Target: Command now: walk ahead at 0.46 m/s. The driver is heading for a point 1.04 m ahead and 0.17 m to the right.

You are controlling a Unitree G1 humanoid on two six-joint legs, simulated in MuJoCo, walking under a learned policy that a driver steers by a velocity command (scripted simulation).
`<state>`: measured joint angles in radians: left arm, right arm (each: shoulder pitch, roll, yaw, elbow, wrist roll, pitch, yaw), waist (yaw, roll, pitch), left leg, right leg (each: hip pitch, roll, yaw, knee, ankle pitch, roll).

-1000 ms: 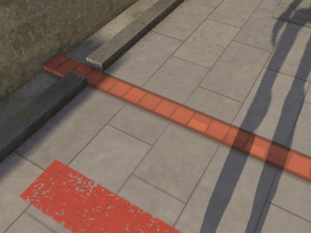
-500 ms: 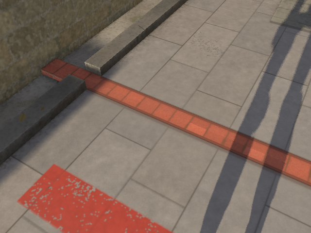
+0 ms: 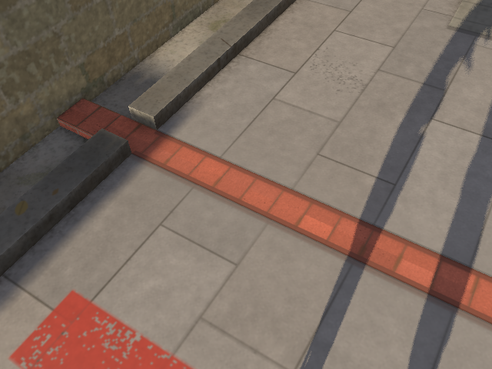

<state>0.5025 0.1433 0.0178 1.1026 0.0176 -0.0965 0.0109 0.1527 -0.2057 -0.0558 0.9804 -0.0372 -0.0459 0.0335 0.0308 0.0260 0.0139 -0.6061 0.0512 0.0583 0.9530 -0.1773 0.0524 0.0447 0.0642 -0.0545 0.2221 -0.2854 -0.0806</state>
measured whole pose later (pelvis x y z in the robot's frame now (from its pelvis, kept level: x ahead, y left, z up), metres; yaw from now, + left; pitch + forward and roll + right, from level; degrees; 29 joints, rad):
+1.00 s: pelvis +0.56 -0.05 +0.00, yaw -22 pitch +1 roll +0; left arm 0.36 0.24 0.08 0.97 0.00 -0.06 0.00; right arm 0.11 -0.23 -0.05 0.82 -0.05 -0.05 0.01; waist 0.03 0.02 0.05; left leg -0.64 0.13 -0.04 1.01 -0.21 -0.04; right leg -0.12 0.16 0.03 0.31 -0.20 -0.15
